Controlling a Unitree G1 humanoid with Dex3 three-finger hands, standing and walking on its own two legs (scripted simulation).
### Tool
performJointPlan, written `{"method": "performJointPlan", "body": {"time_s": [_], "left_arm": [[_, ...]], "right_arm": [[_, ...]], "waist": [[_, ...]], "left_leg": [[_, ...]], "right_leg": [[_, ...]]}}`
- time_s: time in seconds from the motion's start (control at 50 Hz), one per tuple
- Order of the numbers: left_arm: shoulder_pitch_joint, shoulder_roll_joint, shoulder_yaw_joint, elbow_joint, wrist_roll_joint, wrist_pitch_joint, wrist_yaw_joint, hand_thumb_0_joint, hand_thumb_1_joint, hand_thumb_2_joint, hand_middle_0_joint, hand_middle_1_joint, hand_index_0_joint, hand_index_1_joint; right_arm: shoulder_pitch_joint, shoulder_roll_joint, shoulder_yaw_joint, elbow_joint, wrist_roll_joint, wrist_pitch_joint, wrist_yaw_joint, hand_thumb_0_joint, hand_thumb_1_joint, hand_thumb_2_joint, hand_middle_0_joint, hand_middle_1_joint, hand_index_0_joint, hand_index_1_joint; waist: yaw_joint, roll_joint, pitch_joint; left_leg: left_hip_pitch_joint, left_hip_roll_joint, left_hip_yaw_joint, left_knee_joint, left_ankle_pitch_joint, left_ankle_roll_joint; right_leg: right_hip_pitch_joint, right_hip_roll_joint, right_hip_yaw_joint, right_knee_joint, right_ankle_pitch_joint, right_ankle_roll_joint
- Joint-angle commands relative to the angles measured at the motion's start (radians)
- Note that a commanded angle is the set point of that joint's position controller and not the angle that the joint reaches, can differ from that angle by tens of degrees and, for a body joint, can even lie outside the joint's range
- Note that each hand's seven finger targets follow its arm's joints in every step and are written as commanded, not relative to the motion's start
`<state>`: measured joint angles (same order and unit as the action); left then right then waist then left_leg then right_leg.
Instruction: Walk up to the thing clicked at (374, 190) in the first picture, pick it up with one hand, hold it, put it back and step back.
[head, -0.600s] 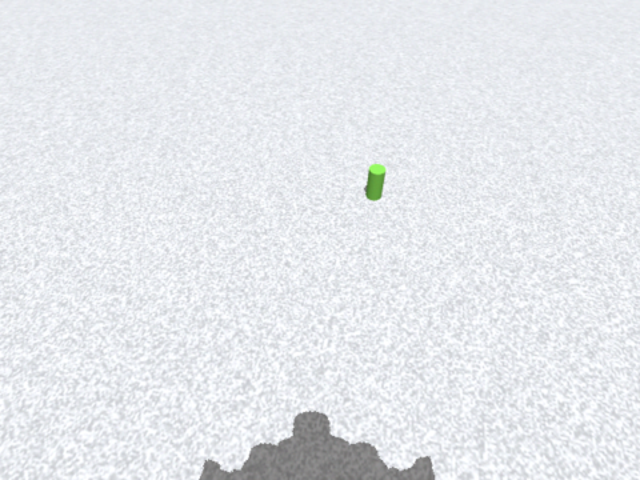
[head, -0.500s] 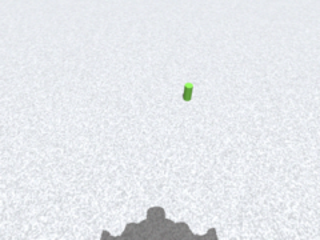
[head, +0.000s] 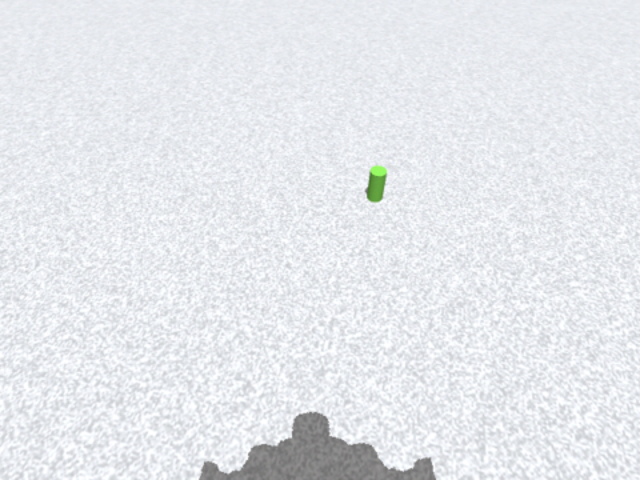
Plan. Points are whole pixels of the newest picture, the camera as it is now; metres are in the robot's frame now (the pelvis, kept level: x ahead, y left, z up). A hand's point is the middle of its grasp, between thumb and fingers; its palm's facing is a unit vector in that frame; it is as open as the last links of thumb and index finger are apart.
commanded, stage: stand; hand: left
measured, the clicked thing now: (376, 184) +1.40 -0.25 -0.70
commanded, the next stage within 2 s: walk up in 0.52 s
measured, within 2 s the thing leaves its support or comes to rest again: neither
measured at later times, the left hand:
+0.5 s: hand out of the picture +0.07 +0.25 -0.16, palm faces -0.01 -0.94 -0.33, open 7.4 cm
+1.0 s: hand (221, 430) +0.22 +0.16 -0.14, palm faces -0.11 -0.91 -0.40, open 7.4 cm
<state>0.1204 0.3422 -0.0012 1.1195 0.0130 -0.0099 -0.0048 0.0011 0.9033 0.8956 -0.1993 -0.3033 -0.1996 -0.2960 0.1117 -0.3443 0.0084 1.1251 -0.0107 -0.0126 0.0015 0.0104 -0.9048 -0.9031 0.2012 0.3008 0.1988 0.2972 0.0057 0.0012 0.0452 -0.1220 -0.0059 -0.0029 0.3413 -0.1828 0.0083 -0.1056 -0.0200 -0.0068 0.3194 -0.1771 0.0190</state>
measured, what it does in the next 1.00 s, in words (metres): walks ahead: right foot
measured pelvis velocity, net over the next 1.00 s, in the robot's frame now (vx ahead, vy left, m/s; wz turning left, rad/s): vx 0.12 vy -0.11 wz -0.18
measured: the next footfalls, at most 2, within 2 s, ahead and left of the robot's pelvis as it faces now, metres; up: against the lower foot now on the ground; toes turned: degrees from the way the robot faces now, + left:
right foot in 0.86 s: +0.19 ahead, -0.24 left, +0.00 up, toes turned -13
left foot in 1.32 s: +0.45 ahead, -0.03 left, +0.00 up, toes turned -9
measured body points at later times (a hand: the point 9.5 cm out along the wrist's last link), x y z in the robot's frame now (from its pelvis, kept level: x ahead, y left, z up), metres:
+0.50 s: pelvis +0.00 +0.00 +0.00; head +0.01 +0.00 +0.45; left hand +0.07 +0.30 -0.13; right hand +0.09 -0.30 -0.13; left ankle +0.00 +0.11 -0.75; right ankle +0.00 -0.13 -0.75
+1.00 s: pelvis +0.12 -0.11 -0.02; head +0.11 -0.14 +0.42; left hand +0.22 +0.21 -0.11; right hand +0.13 -0.46 -0.16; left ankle +0.07 +0.04 -0.68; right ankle +0.15 -0.23 -0.75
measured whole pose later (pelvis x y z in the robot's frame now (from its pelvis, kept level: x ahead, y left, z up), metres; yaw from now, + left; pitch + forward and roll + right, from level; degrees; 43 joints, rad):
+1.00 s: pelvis +0.12 -0.11 -0.02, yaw -10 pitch -4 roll +0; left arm 0.28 0.38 0.09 0.94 0.02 -0.05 -0.08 0.00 0.90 0.90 -0.20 -0.30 -0.20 -0.30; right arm 0.24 -0.47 -0.08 1.00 -0.03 -0.02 0.04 0.02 -0.91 -0.90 0.20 0.30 0.20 0.30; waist 0.03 0.08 0.04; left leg -0.31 0.07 0.03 1.10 -0.46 0.02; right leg -0.31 -0.02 -0.04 0.64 -0.27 -0.03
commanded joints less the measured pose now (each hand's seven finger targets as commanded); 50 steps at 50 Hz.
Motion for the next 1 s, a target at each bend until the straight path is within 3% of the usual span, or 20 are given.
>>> {"method": "performJointPlan", "body": {"time_s": [0.0, 0.26, 0.48, 0.5, 0.52, 0.54, 0.56, 0.58, 0.62, 0.7, 0.76, 0.82, 0.84, 0.86, 0.88, 0.9, 0.92, 0.94, 0.96, 0.98], "left_arm": [[-0.045, 0.212, 0.036, -0.057, -0.002, -0.024, 0.014, 0.0, 0.9, 0.9, -0.2, -0.3, -0.2, -0.3], [-0.04, 0.214, 0.036, -0.06, -0.003, -0.024, 0.016, 0.0, 0.9, 0.9, -0.2, -0.3, -0.2, -0.3], [-0.034, 0.213, 0.037, -0.06, 0.0, -0.02, 0.014, 0.0, 0.9, 0.9, -0.2, -0.3, -0.2, -0.3], [0.009, 0.304, 0.107, -0.143, 0.022, -0.02, -0.023, 0.0, 0.9, 0.9, -0.2, -0.3, -0.2, -0.3], [-0.077, 0.267, 0.1, -0.159, 0.025, -0.012, -0.037, 0.0, 0.9, 0.9, -0.2, -0.3, -0.2, -0.3], [-0.126, 0.254, 0.102, -0.187, 0.029, -0.002, -0.048, 0.0, 0.9, 0.9, -0.2, -0.3, -0.2, -0.3], [-0.144, 0.264, 0.103, -0.211, 0.035, -0.003, -0.054, 0.0, 0.9, 0.9, -0.2, -0.3, -0.2, -0.3], [-0.128, 0.263, 0.105, -0.222, 0.029, -0.008, -0.058, 0.0, 0.9, 0.9, -0.2, -0.3, -0.2, -0.3], [-0.048, 0.276, 0.116, -0.211, 0.022, -0.015, -0.076, 0.0, 0.9, 0.9, -0.2, -0.3, -0.2, -0.3], [0.013, 0.255, 0.12, -0.225, 0.017, -0.012, -0.111, 0.0, 0.9, 0.9, -0.2, -0.3, -0.2, -0.3], [0.027, 0.255, 0.129, -0.227, 0.016, -0.019, -0.115, 0.0, 0.9, 0.9, -0.2, -0.3, -0.2, -0.3], [0.166, 0.271, 0.142, -0.177, 0.022, -0.028, -0.1, 0.0, 0.9, 0.9, -0.2, -0.3, -0.2, -0.3], [0.297, 0.314, 0.165, -0.138, 0.022, -0.037, -0.083, 0.0, 0.9, 0.9, -0.2, -0.3, -0.2, -0.3], [0.411, 0.386, 0.189, -0.124, 0.027, -0.045, -0.062, 0.0, 0.9, 0.9, -0.2, -0.3, -0.2, -0.3], [0.376, 0.454, 0.198, -0.171, 0.025, -0.052, -0.052, 0.0, 0.9, 0.9, -0.2, -0.3, -0.2, -0.3], [0.282, 0.475, 0.19, -0.205, 0.01, -0.051, -0.055, 0.0, 0.9, 0.9, -0.2, -0.3, -0.2, -0.3], [0.209, 0.471, 0.187, -0.232, -0.004, -0.049, -0.055, 0.0, 0.9, 0.9, -0.2, -0.3, -0.2, -0.3], [0.182, 0.431, 0.175, -0.242, -0.01, -0.053, -0.049, 0.0, 0.9, 0.9, -0.2, -0.3, -0.2, -0.3], [0.146, 0.391, 0.164, -0.249, -0.012, -0.059, -0.042, 0.0, 0.9, 0.9, -0.2, -0.3, -0.2, -0.3], [0.147, 0.37, 0.157, -0.252, -0.011, -0.063, -0.041, 0.0, 0.9, 0.9, -0.2, -0.3, -0.2, -0.3]], "right_arm": [[-0.041, -0.213, -0.044, -0.064, 0.003, -0.023, -0.01, 0.0, -0.9, -0.9, 0.2, 0.3, 0.2, 0.3], [-0.039, -0.212, -0.044, -0.064, 0.004, -0.022, -0.011, 0.0, -0.9, -0.9, 0.2, 0.3, 0.2, 0.3], [-0.038, -0.216, -0.044, -0.067, 0.001, -0.022, -0.011, 0.0, -0.9, -0.9, 0.2, 0.3, 0.2, 0.3], [0.051, -0.332, -0.121, -0.128, -0.021, -0.051, 0.004, 0.0, -0.9, -0.9, 0.2, 0.3, 0.2, 0.3], [0.121, -0.36, -0.143, -0.094, -0.029, -0.059, 0.008, 0.0, -0.9, -0.9, 0.2, 0.3, 0.2, 0.3], [0.151, -0.393, -0.164, -0.101, -0.031, -0.064, 0.006, 0.0, -0.9, -0.9, 0.2, 0.3, 0.2, 0.3], [0.135, -0.394, -0.164, -0.123, -0.025, -0.07, 0.006, 0.0, -0.9, -0.9, 0.2, 0.3, 0.2, 0.3], [0.117, -0.389, -0.163, -0.144, -0.027, -0.076, 0.008, 0.0, -0.9, -0.9, 0.2, 0.3, 0.2, 0.3], [0.079, -0.351, -0.158, -0.178, -0.027, -0.088, 0.009, 0.0, -0.9, -0.9, 0.2, 0.3, 0.2, 0.3], [0.01, -0.345, -0.163, -0.238, -0.035, -0.092, 0.024, 0.0, -0.9, -0.9, 0.2, 0.3, 0.2, 0.3], [-0.004, -0.343, -0.161, -0.25, -0.039, -0.088, 0.033, 0.0, -0.9, -0.9, 0.2, 0.3, 0.2, 0.3], [-0.017, -0.331, -0.156, -0.258, -0.035, -0.071, 0.033, 0.0, -0.9, -0.9, 0.2, 0.3, 0.2, 0.3], [0.015, -0.291, -0.139, -0.257, -0.038, -0.065, 0.032, 0.0, -0.9, -0.9, 0.2, 0.3, 0.2, 0.3], [0.046, -0.216, -0.111, -0.271, -0.035, -0.06, 0.035, 0.0, -0.9, -0.9, 0.2, 0.3, 0.2, 0.3], [0.075, -0.197, -0.094, -0.298, -0.016, -0.055, 0.041, 0.0, -0.9, -0.9, 0.2, 0.3, 0.2, 0.3], [0.061, -0.3, -0.12, -0.291, -0.016, -0.051, 0.038, 0.0, -0.9, -0.9, 0.2, 0.3, 0.2, 0.3], [0.057, -0.338, -0.133, -0.279, -0.017, -0.056, 0.035, 0.0, -0.9, -0.9, 0.2, 0.3, 0.2, 0.3], [0.051, -0.34, -0.132, -0.26, -0.004, -0.059, 0.04, 0.0, -0.9, -0.9, 0.2, 0.3, 0.2, 0.3], [0.104, -0.318, -0.128, -0.234, 0.005, -0.055, 0.043, 0.0, -0.9, -0.9, 0.2, 0.3, 0.2, 0.3], [0.149, -0.302, -0.123, -0.222, 0.009, -0.051, 0.047, 0.0, -0.9, -0.9, 0.2, 0.3, 0.2, 0.3]], "waist": [[-0.004, 0.003, -0.064], [-0.005, -0.005, -0.082], [-0.003, 0.0, -0.054], [-0.041, -0.017, -0.152], [-0.098, 0.073, -0.059], [-0.122, 0.18, 0.015], [-0.115, 0.119, 0.067], [-0.099, 0.087, 0.09], [-0.044, 0.062, 0.043], [-0.015, 0.166, 0.03], [0.001, 0.17, 0.032], [0.065, 0.061, -0.006], [0.122, -0.094, -0.068], [0.176, -0.355, -0.078], [0.137, -0.425, -0.042], [0.098, -0.282, 0.021], [0.068, -0.212, 0.077], [0.051, -0.145, 0.093], [0.019, -0.142, 0.081], [0.008, -0.163, 0.065]], "left_leg": [[0.002, 0.133, -0.105, -0.066, 0.118, 0.023], [0.02, 0.134, -0.101, -0.052, 0.181, 0.023], [0.0, 0.133, -0.109, -0.073, 0.118, 0.024], [0.154, 0.13, -0.115, -0.003, -0.378, 0.085], [0.254, 0.206, -0.215, -0.083, -0.561, 0.129], [0.24, 0.353, -0.374, -0.2, -0.663, 0.182], [0.158, 0.417, -0.413, -0.226, -0.614, 0.209], [0.1, 0.433, -0.426, -0.242, -0.583, 0.22], [0.094, 0.385, -0.348, -0.24, -0.532, 0.204], [0.038, 0.318, -0.121, -0.216, -0.374, 0.176], [-0.06, 0.257, 0.004, -0.135, -0.302, 0.141], [-0.209, 0.216, 0.089, 0.092, -0.344, 0.121], [-0.294, 0.171, 0.12, 0.338, -0.31, 0.098], [-0.449, 0.054, 0.177, 0.649, -0.39, 0.07], [-0.597, -0.015, 0.09, 0.83, -0.411, 0.022], [-0.55, 0.037, 0.007, 0.864, -0.356, 0.01], [-0.536, 0.093, -0.028, 0.864, -0.312, 0.011], [-0.516, 0.125, -0.049, 0.856, -0.241, 0.019], [-0.48, 0.141, -0.053, 0.815, -0.182, 0.027], [-0.431, 0.144, -0.047, 0.759, -0.158, 0.034]], "right_leg": [[0.013, -0.113, 0.084, -0.045, 0.096, -0.04], [0.034, -0.117, 0.079, -0.037, 0.151, -0.039], [0.015, -0.114, 0.077, -0.049, 0.088, -0.039], [-0.133, -0.035, 0.085, 0.079, -0.326, -0.071], [-0.419, 0.0, 0.016, 0.22, -0.367, -0.058], [-0.578, -0.001, -0.006, 0.454, -0.307, -0.044], [-0.631, -0.039, 0.073, 0.541, -0.289, -0.045], [-0.616, -0.061, 0.112, 0.568, -0.265, -0.046], [-0.559, -0.103, 0.135, 0.6, -0.211, -0.044], [-0.431, -0.112, 0.041, 0.447, -0.148, -0.014], [-0.252, -0.092, -0.009, 0.318, -0.082, -0.022], [0.002, -0.028, -0.1, 0.256, -0.011, -0.03], [0.171, -0.009, -0.063, 0.267, -0.078, -0.038], [0.248, -0.074, 0.11, 0.105, -0.356, -0.074], [0.179, -0.288, 0.598, -0.15, -0.702, -0.148], [0.041, -0.378, 0.784, -0.237, -0.797, -0.234], [-0.043, -0.382, 0.77, -0.227, -0.756, -0.268], [-0.078, -0.328, 0.645, -0.203, -0.63, -0.254], [-0.087, -0.272, 0.507, -0.165, -0.528, -0.212], [-0.103, -0.24, 0.427, -0.145, -0.465, -0.197]]}}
